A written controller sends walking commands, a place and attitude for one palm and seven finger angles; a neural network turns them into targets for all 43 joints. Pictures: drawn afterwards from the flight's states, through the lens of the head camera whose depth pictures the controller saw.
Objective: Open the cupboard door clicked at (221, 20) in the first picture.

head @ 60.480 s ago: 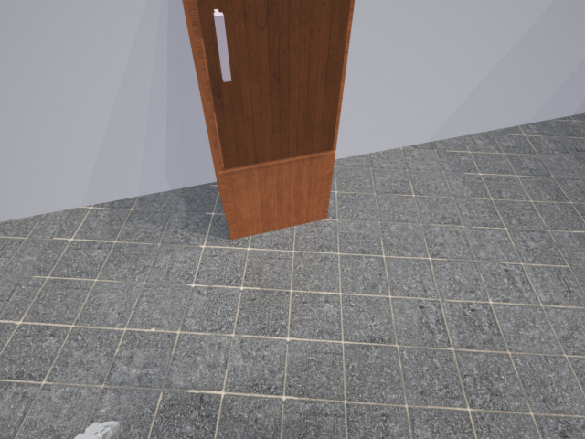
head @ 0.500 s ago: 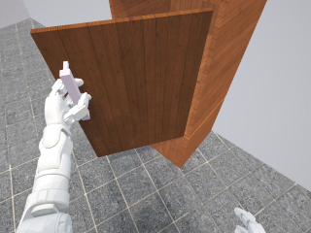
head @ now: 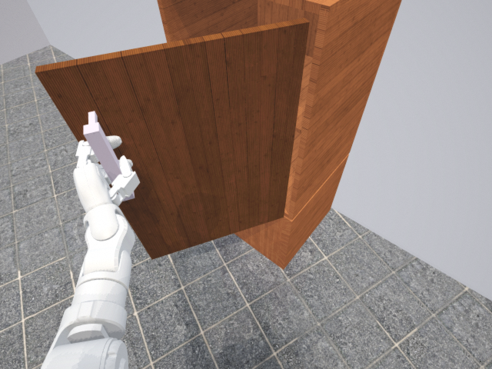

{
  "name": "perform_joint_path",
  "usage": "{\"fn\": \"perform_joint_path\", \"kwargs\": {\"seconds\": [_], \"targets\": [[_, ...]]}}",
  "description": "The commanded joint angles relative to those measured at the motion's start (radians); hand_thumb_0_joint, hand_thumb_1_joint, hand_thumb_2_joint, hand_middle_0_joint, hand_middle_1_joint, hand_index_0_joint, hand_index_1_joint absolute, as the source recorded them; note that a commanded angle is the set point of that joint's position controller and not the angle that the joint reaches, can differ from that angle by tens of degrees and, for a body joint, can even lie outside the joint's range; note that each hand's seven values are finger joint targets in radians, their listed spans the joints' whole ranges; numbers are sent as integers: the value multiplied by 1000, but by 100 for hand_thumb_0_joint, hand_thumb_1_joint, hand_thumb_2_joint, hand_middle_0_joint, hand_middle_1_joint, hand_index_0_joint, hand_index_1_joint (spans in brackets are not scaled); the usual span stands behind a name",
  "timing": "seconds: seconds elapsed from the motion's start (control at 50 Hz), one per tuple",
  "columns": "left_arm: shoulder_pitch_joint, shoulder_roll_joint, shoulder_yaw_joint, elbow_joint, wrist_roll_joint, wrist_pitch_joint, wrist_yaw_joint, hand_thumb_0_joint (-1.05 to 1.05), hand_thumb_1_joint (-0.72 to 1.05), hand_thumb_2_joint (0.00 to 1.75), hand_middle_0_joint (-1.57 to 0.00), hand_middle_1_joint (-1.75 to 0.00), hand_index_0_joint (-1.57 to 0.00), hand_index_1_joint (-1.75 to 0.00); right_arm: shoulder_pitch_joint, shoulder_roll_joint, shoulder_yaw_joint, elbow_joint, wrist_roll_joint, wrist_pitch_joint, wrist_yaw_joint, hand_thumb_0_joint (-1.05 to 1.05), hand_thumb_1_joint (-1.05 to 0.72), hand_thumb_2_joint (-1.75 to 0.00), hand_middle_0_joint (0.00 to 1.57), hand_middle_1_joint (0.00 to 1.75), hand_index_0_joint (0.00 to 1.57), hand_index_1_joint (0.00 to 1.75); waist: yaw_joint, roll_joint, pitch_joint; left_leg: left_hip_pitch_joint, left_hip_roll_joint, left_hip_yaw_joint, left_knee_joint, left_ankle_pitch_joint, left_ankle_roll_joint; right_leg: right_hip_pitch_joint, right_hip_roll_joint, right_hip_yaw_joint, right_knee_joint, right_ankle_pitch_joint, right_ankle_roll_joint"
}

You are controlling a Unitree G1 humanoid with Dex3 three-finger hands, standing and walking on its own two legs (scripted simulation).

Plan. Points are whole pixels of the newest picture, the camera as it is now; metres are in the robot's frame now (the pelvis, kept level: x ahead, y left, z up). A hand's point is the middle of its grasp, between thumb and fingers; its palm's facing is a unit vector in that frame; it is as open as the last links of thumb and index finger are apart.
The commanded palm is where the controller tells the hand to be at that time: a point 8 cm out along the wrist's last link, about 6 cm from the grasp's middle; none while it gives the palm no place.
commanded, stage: pull the door open along its arc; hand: left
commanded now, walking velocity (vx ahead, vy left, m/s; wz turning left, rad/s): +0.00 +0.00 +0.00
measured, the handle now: (111, 158) +0.45 +0.25 +0.10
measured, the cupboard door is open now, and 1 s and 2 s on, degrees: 59 83 85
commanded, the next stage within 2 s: open thumb and fingers to let go in 0.46 s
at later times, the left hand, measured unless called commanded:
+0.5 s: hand (172, 239) +0.28 +0.11 +0.11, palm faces +0.40 -0.92 +0.03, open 6.1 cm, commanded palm +0.23 +0.15 +0.10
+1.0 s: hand (174, 237) +0.28 +0.11 +0.11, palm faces +0.42 -0.91 -0.01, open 11.1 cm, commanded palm +0.24 +0.15 +0.10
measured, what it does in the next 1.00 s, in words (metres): stands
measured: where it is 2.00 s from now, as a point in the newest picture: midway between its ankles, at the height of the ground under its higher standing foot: outside the picture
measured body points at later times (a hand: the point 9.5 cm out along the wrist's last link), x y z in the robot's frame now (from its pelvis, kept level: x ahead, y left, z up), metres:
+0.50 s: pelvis +0.01 +0.00 +0.01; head +0.00 -0.02 +0.46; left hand +0.25 +0.16 +0.11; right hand +0.24 -0.18 -0.06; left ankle -0.02 +0.11 -0.72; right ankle +0.02 -0.09 -0.72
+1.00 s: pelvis +0.00 +0.00 +0.00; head -0.01 -0.02 +0.45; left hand +0.26 +0.16 +0.11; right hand +0.18 -0.21 -0.10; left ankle -0.02 +0.11 -0.72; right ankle +0.02 -0.09 -0.72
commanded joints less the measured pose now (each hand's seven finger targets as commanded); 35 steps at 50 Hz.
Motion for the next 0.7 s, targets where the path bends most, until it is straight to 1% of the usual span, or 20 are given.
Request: {"fn": "perform_joint_path", "kwargs": {"seconds": [0.0, 0.08, 0.1, 0.12, 0.14, 0.18, 0.26, 0.3, 0.36, 0.38, 0.4, 0.46, 0.48, 0.5, 0.54, 0.56, 0.58, 0.64, 0.66, 0.68], "targets": [[-157, 96, -41, -392, -20, -96, -12, 0, 90, 90, -40, -135, -40, -135, -97, -101, -41, -169, 7, -61, 5, 0, -90, -90, 20, 30, 20, 30, 61, -76, -330, 66, -19, -17, -90, 345, 9, 346, -11, 43, -74, 363, 11], [8, 36, -98, -547, -24, -64, -3, 0, 90, 90, -40, -135, -40, -135, -150, -90, -37, -195, 11, -64, 12, 0, -90, -90, 20, 30, 20, 30, 77, -52, -264, 100, -16, -8, -118, 338, 10, 342, -19, 42, -95, 341, 12], [37, 23, -117, -579, -19, -55, 4, 0, 90, 90, -40, -135, -40, -135, -163, -88, -36, -202, 10, -64, 10, 0, -90, -90, 20, 30, 20, 30, 77, -75, -244, 107, -15, -12, -124, 334, 11, 346, -21, 41, -106, 330, 13], [86, 4, -136, -617, -17, -41, 8, 0, 90, 90, -40, -135, -40, -135, -182, -83, -32, -211, 11, -63, 11, 0, -90, -90, 20, 30, 20, 30, 82, -53, -222, 114, -14, -10, -132, 324, 11, 339, -23, 43, -110, 318, 13], [101, -8, -150, -649, -14, -29, 17, 0, 90, 90, -40, -135, -40, -135, -191, -81, -30, -215, 8, -62, 11, 0, -90, -90, 20, 30, 20, 30, 76, -79, -209, 120, -15, -12, -137, 311, 12, 335, -25, 42, -118, 302, 16], [164, -51, -196, -734, 0, -4, 33, 0, 90, 90, -40, -135, -40, -135, -217, -69, -26, -228, 5, -58, 10, 0, -90, -90, 20, 30, 20, 30, 81, -62, -198, 144, -13, -14, -143, 316, 9, 337, -27, 39, -119, 293, 13], [289, -120, -275, -844, 28, 61, 77, 0, 90, 90, -40, -135, -40, -135, -259, -49, -12, -254, -7, -39, 5, 0, -90, -90, 20, 30, 20, 30, 80, -101, -157, 169, -12, -25, -151, 295, 10, 339, -32, 33, -132, 268, 16], [318, -147, -316, -909, 48, 89, 100, 0, 90, 90, -40, -135, -40, -135, -276, -41, -7, -264, -13, -28, 3, 0, -90, -90, 20, 30, 20, 30, 75, -109, -145, 187, -12, -32, -148, 294, 9, 343, -35, 34, -140, 264, 15], [379, -209, -396, -982, 85, 135, 134, 0, 90, 90, -40, -135, -40, -135, -303, -23, 3, -277, -21, -7, 7, 0, -90, -90, 20, 30, 20, 30, 73, -75, -130, 206, -11, -38, -145, 303, 3, 326, -37, 22, -128, 266, 10], [410, -231, -423, -996, 94, 149, 142, 0, 90, 90, -40, -135, -40, -135, -303, -19, 6, -283, -26, -2, 9, 0, -90, -90, 20, 30, 20, 30, 74, -90, -127, 206, -10, -43, -140, 321, 2, 330, -36, 17, -120, 286, 9], [434, -233, -441, -994, 111, 161, 150, 0, 90, 90, -40, -135, -40, -135, -304, -19, 8, -282, -27, 7, 12, 0, -90, -90, 20, 30, 20, 30, 71, -82, -110, 208, -8, -48, -135, 325, 1, 324, -36, 17, -120, 286, 6], [514, -297, -527, -1070, 142, 189, 168, 0, 90, 90, -40, -135, -40, -135, -316, -5, 6, -303, -33, 27, 27, 0, -90, -90, 20, 30, 20, 30, 78, -75, -141, 225, -5, -51, -114, 388, -2, 338, -36, 10, -91, 358, 1], [488, -286, -529, -1071, 154, 198, 177, 0, 90, 90, -40, -135, -40, -135, -317, -6, 9, -302, -34, 35, 29, 0, -90, -90, 20, 30, 20, 30, 67, -77, -128, 221, -6, -54, -107, 387, -2, 326, -38, 12, -91, 365, 1], [460, -276, -526, -1042, 168, 206, 187, 0, 90, 90, -40, -135, -40, -135, -313, -5, 12, -292, -36, 45, 26, 0, -90, -90, 20, 30, 20, 30, 59, -109, -103, 209, -5, -62, -105, 373, -2, 315, -36, 13, -96, 350, 0], [325, -249, -497, -1008, 174, 218, 209, 0, 90, 90, -40, -135, -40, -135, -338, -1, 22, -283, -40, 57, 13, 0, -90, -90, 20, 30, 20, 30, 45, -105, -68, 189, -13, -67, -103, 305, 0, 277, -40, 18, -107, 283, 3], [325, -252, -485, -995, 165, 220, 212, 0, 83, 87, -40, -134, -40, -134, -348, 3, 23, -282, -39, 62, 8, 0, -90, -90, 20, 30, 20, 30, 58, -101, -77, 186, -16, -68, -103, 287, -1, 283, -40, 19, -113, 255, 1], [334, -258, -486, -984, 158, 224, 212, 0, 76, 84, -39, -134, -39, -134, -355, 5, 26, -283, -40, 65, 4, 0, -90, -90, 20, 30, 20, 30, 63, -97, -74, 184, -19, -67, -103, 280, 0, 286, -41, 20, -115, 248, 0], [326, -260, -490, -982, 149, 226, 201, 0, 55, 75, -38, -131, -38, -131, -357, 8, 29, -282, -40, 75, -4, 0, -90, -90, 20, 30, 20, 30, 70, -71, -126, 196, -22, -67, -101, 300, -1, 303, -42, 21, -102, 271, -3], [327, -254, -482, -967, 145, 225, 196, 0, 48, 72, -37, -130, -37, -130, -351, 8, 29, -280, -39, 76, -8, 0, -90, -90, 20, 30, 20, 30, 69, -100, -136, 190, -22, -69, -102, 301, -1, 313, -43, 19, -101, 276, -1], [323, -251, -479, -962, 143, 224, 191, 0, 41, 69, -36, -130, -36, -130, -354, 8, 28, -279, -37, 78, -11, 0, -90, -90, 20, 30, 20, 30, 70, -96, -140, 190, -22, -67, -102, 302, -1, 317, -43, 23, -103, 278, -1]]}}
